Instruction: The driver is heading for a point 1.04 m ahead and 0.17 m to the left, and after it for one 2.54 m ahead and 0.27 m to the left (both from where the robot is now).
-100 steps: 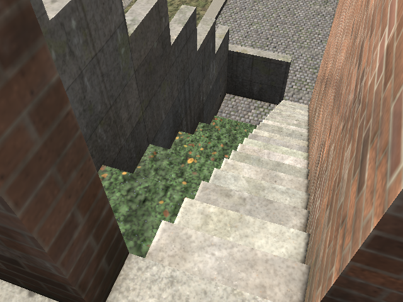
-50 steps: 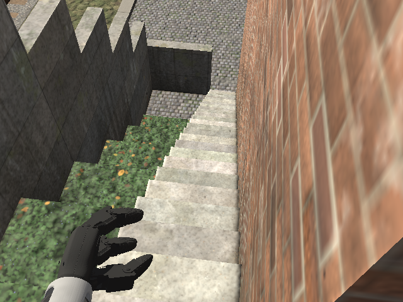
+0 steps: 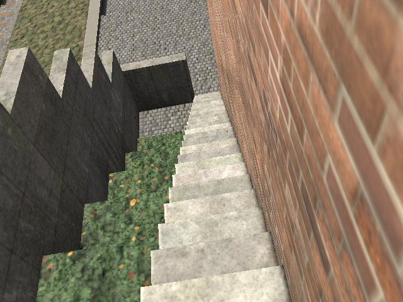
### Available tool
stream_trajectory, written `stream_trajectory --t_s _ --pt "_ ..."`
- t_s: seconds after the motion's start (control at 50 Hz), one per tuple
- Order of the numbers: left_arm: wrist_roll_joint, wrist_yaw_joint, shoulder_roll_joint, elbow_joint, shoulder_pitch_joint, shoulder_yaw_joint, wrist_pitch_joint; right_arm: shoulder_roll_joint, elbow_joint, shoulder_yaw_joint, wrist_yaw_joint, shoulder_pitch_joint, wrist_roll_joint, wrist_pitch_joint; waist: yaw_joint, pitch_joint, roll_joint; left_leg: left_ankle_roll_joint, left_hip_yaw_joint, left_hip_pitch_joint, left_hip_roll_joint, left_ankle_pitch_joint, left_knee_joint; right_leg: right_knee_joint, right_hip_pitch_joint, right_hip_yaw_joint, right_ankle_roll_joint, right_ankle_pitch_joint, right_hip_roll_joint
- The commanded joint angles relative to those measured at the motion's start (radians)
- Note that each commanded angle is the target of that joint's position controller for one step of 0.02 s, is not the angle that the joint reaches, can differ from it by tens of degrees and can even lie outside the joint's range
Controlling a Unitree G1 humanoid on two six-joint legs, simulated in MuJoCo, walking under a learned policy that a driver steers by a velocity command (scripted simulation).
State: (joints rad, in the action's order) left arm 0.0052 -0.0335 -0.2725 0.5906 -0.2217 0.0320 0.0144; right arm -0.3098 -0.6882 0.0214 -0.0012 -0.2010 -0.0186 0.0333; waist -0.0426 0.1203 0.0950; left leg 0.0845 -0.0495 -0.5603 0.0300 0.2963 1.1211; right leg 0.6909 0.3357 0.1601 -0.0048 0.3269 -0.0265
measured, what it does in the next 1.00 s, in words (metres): steps on the spot, turning left: left foot, then right foot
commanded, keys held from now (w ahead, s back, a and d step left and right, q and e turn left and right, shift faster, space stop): w+shift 0.30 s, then w+q+shift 0.42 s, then w+shift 0.18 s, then w+e+shift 0.10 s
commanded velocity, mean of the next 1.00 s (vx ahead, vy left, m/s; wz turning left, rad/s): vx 1.00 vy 0.00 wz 0.23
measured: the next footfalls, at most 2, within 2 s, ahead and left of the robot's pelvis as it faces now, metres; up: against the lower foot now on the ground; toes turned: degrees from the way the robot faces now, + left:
left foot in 0.12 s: +0.04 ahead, +0.18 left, +0.00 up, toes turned -3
right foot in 0.78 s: +0.03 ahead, -0.05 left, +0.00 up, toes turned +16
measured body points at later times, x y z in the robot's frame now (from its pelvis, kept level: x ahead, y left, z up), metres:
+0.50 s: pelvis -0.04 +0.05 +0.02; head -0.03 +0.05 +0.47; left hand +0.18 +0.28 -0.04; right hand +0.11 -0.22 -0.07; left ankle +0.00 +0.18 -0.72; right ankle -0.03 -0.08 -0.73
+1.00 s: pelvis +0.00 +0.09 +0.00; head +0.02 +0.10 +0.45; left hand -0.01 +0.36 -0.12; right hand +0.26 -0.07 -0.07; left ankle +0.01 +0.27 -0.69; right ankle -0.01 -0.06 -0.73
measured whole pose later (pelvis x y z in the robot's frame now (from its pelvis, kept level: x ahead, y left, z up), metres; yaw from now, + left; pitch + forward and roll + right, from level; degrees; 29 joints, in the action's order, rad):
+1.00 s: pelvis +0.00 +0.09 +0.00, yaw +16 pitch -1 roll -1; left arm 0.00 0.01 -0.26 0.74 -0.35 0.00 0.05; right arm -0.25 -0.50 0.01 0.00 -0.19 0.03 0.01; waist 0.06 0.04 0.02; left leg 0.01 -0.10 -0.51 -0.04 0.28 0.91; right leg 0.54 0.14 0.00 0.02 0.39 0.03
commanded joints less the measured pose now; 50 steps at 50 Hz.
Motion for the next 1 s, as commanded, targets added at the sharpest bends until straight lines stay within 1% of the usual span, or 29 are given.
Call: stream_trajectory --t_s 0.02,0.06,0.08,0.1,0.12,0.14,0.16,0.18,0.22,0.3,0.38,0.44,0.5,0.58,0.62,0.64,0.66,0.68,0.7,0.72,0.74,0.76,0.78,0.8,0.82,0.84,0.88,0.94,1.0 --pt "0.016 -0.014 -0.103 -0.113 0.142 -0.018 0.004 -0.002 0.164 -0.015 0.017 0.092 -0.004 -0.060 -0.020 -0.276 -0.298 0.012 0.052 0.296 -0.011 -0.049 -0.173 -0.165 -0.090 0.069 -0.125 -0.988 0.190" --pt "-0.018 -0.037 -0.139 -0.093 0.144 -0.034 -0.009 -0.022 0.180 -0.012 0.006 0.072 0.023 -0.052 -0.012 -0.250 -0.446 -0.007 0.041 0.286 -0.043 0.063 -0.388 -0.238 -0.191 0.114 -0.140 -0.809 0.192" --pt "-0.015 -0.043 -0.106 -0.092 0.146 -0.019 -0.017 -0.035 0.184 -0.012 -0.002 0.065 0.033 -0.055 0.004 -0.209 -0.429 -0.024 -0.008 0.304 -0.095 0.043 -0.510 -0.258 -0.181 0.160 -0.122 -0.710 0.204" --pt "-0.013 -0.037 -0.051 -0.107 0.190 -0.004 -0.032 -0.026 0.173 -0.016 -0.002 0.022 0.007 -0.049 -0.005 -0.205 -0.321 -0.031 0.043 0.344 -0.076 -0.074 -0.669 -0.201 -0.213 0.157 -0.115 -0.656 0.181" --pt "-0.006 -0.029 -0.046 -0.111 0.183 -0.002 -0.036 -0.025 0.162 -0.015 0.004 0.019 -0.006 -0.055 0.007 -0.228 -0.222 -0.025 0.056 0.431 -0.061 -0.342 -0.759 -0.152 -0.216 0.129 -0.102 -0.597 0.129" --pt "0.007 -0.022 -0.066 -0.124 0.143 -0.002 -0.031 -0.071 0.176 -0.011 0.009 0.022 -0.017 -0.057 0.062 -0.232 -0.066 -0.037 -0.047 0.519 -0.140 -0.768 -0.737 -0.121 -0.131 0.105 -0.060 -0.344 0.068" --pt "0.004 -0.008 -0.086 -0.140 0.133 0.002 -0.004 -0.128 0.172 0.001 0.010 0.021 -0.023 -0.037 0.070 -0.184 0.149 -0.116 -0.160 0.561 -0.200 -0.659 -0.795 -0.148 0.025 0.029 -0.006 0.029 -0.005" --pt "-0.012 0.008 -0.132 -0.132 0.184 -0.009 0.019 -0.133 0.204 0.018 0.008 0.055 0.003 -0.029 0.046 -0.169 0.092 -0.203 -0.277 0.512 -0.283 -0.355 -0.885 -0.087 0.056 -0.032 0.022 0.122 0.013" --pt "-0.026 0.023 -0.102 -0.146 0.304 0.000 0.025 -0.129 0.225 0.019 0.000 0.086 0.015 -0.024 0.024 -0.107 -0.008 -0.230 -0.278 0.398 -0.294 -0.129 -0.964 -0.038 0.027 -0.046 0.024 0.108 0.072" --pt "0.000 0.059 -0.076 -0.114 0.266 0.016 0.036 -0.111 0.270 0.009 -0.018 0.184 0.026 -0.013 0.047 -0.146 0.046 -0.193 -0.151 0.360 -0.217 0.013 -0.985 -0.150 -0.119 -0.119 0.033 -0.072 0.082" --pt "0.026 0.081 -0.092 -0.094 0.194 0.005 0.041 -0.118 0.251 0.008 -0.004 0.144 0.054 0.017 0.059 -0.194 -0.004 -0.173 -0.157 0.354 -0.140 0.032 -0.883 -0.311 -0.221 -0.140 -0.008 -0.081 0.098" --pt "0.037 0.091 -0.160 -0.121 0.236 -0.026 0.033 -0.103 0.277 0.001 0.005 0.142 0.030 0.003 0.057 -0.107 -0.163 -0.111 -0.033 0.249 -0.025 0.079 -0.751 -0.415 -0.125 -0.073 -0.021 0.120 0.133" --pt "0.024 0.073 -0.161 -0.149 0.303 -0.035 0.029 -0.071 0.247 -0.007 0.003 0.036 0.031 0.008 -0.007 -0.134 -0.266 -0.122 0.035 0.258 0.007 0.017 -0.534 -0.466 -0.066 -0.032 -0.065 0.222 0.225" --pt "0.013 0.038 -0.148 -0.161 0.302 -0.049 0.028 -0.125 0.192 0.017 0.000 -0.116 0.005 0.020 -0.048 -0.153 -0.115 -0.182 0.032 0.326 0.008 0.006 -0.533 -0.208 0.019 -0.162 -0.049 0.239 0.191" --pt "0.018 -0.001 -0.046 -0.173 0.217 -0.021 0.012 -0.228 0.199 0.049 -0.018 -0.167 -0.015 0.046 -0.010 0.013 0.164 -0.297 -0.385 0.153 -0.081 0.329 -0.848 0.152 0.107 -0.275 0.051 0.291 -0.032" --pt "0.000 -0.009 -0.055 -0.197 0.183 -0.021 0.021 -0.234 0.228 0.049 -0.024 -0.103 -0.029 0.040 0.031 0.041 0.232 -0.357 -0.628 0.138 -0.142 0.198 -0.896 0.334 0.189 -0.114 0.052 0.324 -0.025" --pt "-0.016 -0.007 -0.117 -0.169 0.118 -0.050 0.040 -0.178 0.261 0.044 -0.020 -0.035 -0.017 0.038 0.064 -0.055 0.116 -0.364 -0.611 0.215 -0.167 0.071 -0.812 0.373 0.211 -0.029 0.052 0.268 0.017" --pt "0.004 0.011 -0.144 -0.156 0.119 -0.067 0.056 -0.169 0.303 0.042 -0.010 0.012 0.027 0.022 0.069 -0.117 0.029 -0.344 -0.582 0.303 -0.168 -0.031 -0.754 0.339 0.246 -0.028 0.052 0.227 0.029" --pt "0.020 0.017 -0.117 -0.152 0.113 -0.057 0.057 -0.164 0.298 0.047 -0.002 0.017 0.045 0.024 0.068 -0.181 -0.024 -0.307 -0.524 0.348 -0.139 -0.078 -0.727 0.210 0.177 -0.025 0.045 0.186 0.052" --pt "0.023 0.025 -0.107 -0.132 0.093 -0.052 0.057 -0.164 0.295 0.053 -0.003 0.032 0.051 0.033 0.076 -0.233 -0.005 -0.262 -0.455 0.331 -0.087 -0.065 -0.729 0.042 0.025 -0.038 0.024 0.109 0.050" --pt "0.024 0.031 -0.089 -0.115 0.055 -0.044 0.051 -0.138 0.292 0.043 -0.008 0.054 0.024 0.048 0.090 -0.258 0.046 -0.238 -0.386 0.304 -0.047 -0.094 -0.723 -0.049 -0.113 -0.107 0.024 -0.023 0.048" --pt "0.044 0.045 -0.067 -0.065 -0.054 -0.033 0.061 -0.084 0.316 0.026 -0.013 0.121 0.029 0.048 0.139 -0.289 -0.012 -0.200 -0.322 0.203 -0.018 0.013 -0.668 -0.203 -0.314 -0.156 0.001 -0.135 0.057" --pt "0.073 0.048 -0.085 -0.024 -0.160 -0.036 0.060 -0.009 0.307 0.005 -0.010 0.107 0.034 0.042 0.165 -0.281 -0.179 -0.146 -0.241 -0.026 0.066 0.118 -0.438 -0.258 -0.548 -0.031 -0.033 -0.091 0.131" --pt "0.081 0.061 -0.183 -0.037 -0.058 -0.071 0.050 -0.015 0.332 0.000 -0.002 0.014 0.087 0.011 0.095 -0.194 -0.457 -0.120 -0.149 -0.212 0.096 0.236 -0.243 -0.339 -0.428 0.315 -0.157 0.100 0.329" --pt "0.046 0.063 -0.183 -0.048 0.027 -0.085 0.059 -0.070 0.322 0.019 -0.004 0.038 0.106 -0.016 0.070 -0.136 -0.377 -0.113 -0.144 -0.281 -0.010 0.177 -0.133 -0.363 -0.311 0.431 -0.224 0.261 0.409" --pt "0.017 0.053 -0.147 -0.038 0.037 -0.077 0.072 -0.083 0.305 0.029 -0.006 0.054 0.096 -0.036 0.057 -0.110 -0.275 -0.109 -0.150 -0.260 -0.019 0.136 -0.080 -0.380 -0.274 0.413 -0.216 0.229 0.395" --pt "-0.020 0.042 -0.126 -0.007 0.033 -0.073 0.082 -0.050 0.268 0.030 -0.008 -0.003 0.076 -0.034 0.033 -0.086 -0.226 -0.107 -0.134 -0.277 -0.051 0.084 -0.021 -0.372 -0.286 0.317 -0.200 0.169 0.359" --pt "-0.017 0.033 -0.106 0.035 0.018 -0.063 0.076 0.022 0.257 0.008 0.005 0.010 0.049 -0.045 0.043 -0.045 -0.211 -0.089 -0.072 -0.089 -0.075 -0.038 -0.159 -0.393 -0.165 0.139 -0.196 -0.023 0.253" --pt "-0.014 0.044 -0.141 0.061 0.044 -0.066 0.048 0.010 0.277 0.010 0.004 -0.001 0.028 -0.036 0.021 -0.070 -0.280 -0.036 0.028 0.235 -0.064 -0.028 -0.260 -0.378 -0.030 0.035 -0.171 -0.306 0.185"
Velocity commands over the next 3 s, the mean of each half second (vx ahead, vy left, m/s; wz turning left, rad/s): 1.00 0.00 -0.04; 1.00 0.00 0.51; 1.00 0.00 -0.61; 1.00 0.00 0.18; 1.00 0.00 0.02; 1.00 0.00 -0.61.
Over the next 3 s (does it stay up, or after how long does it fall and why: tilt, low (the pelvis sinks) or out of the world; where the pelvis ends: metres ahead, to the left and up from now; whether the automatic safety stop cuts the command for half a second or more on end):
stays up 0.31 0.14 -0.23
